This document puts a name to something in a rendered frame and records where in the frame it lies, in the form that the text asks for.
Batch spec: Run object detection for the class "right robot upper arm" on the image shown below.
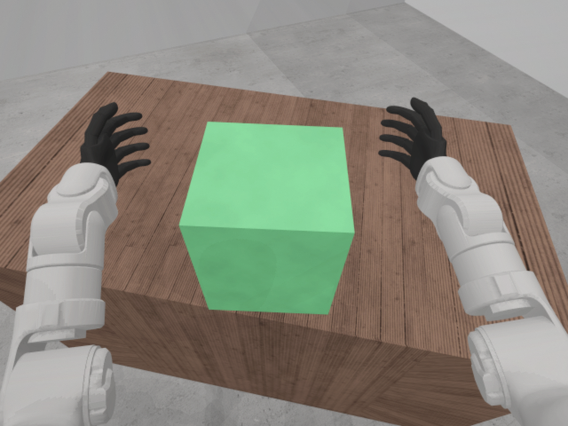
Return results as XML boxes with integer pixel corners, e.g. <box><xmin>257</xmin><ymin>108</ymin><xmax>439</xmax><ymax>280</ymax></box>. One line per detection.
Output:
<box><xmin>468</xmin><ymin>316</ymin><xmax>568</xmax><ymax>426</ymax></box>

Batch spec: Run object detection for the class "carton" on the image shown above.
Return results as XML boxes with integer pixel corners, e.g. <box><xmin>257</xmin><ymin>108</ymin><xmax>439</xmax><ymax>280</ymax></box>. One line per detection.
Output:
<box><xmin>179</xmin><ymin>122</ymin><xmax>355</xmax><ymax>314</ymax></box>

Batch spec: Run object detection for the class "robot right hand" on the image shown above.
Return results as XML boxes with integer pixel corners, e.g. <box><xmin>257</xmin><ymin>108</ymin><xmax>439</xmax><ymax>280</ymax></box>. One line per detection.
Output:
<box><xmin>378</xmin><ymin>98</ymin><xmax>446</xmax><ymax>180</ymax></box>

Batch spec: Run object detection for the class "robot left hand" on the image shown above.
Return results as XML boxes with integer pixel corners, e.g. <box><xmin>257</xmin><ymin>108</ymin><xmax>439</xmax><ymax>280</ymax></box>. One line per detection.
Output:
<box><xmin>80</xmin><ymin>102</ymin><xmax>151</xmax><ymax>186</ymax></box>

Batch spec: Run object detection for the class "pedestal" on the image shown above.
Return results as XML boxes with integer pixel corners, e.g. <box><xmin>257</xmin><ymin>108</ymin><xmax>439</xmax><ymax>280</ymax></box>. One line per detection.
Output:
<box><xmin>0</xmin><ymin>72</ymin><xmax>568</xmax><ymax>426</ymax></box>

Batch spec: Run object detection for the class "left robot upper arm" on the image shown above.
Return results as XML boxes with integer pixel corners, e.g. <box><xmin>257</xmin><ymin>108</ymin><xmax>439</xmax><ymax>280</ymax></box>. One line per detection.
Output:
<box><xmin>3</xmin><ymin>344</ymin><xmax>116</xmax><ymax>426</ymax></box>

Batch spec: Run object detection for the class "right robot forearm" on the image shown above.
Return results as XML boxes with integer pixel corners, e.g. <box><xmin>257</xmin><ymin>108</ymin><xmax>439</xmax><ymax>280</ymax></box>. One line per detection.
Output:
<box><xmin>415</xmin><ymin>156</ymin><xmax>568</xmax><ymax>345</ymax></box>

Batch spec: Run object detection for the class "left robot forearm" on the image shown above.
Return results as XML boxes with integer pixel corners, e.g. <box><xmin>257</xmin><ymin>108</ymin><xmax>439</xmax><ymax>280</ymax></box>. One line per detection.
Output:
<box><xmin>0</xmin><ymin>162</ymin><xmax>118</xmax><ymax>426</ymax></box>

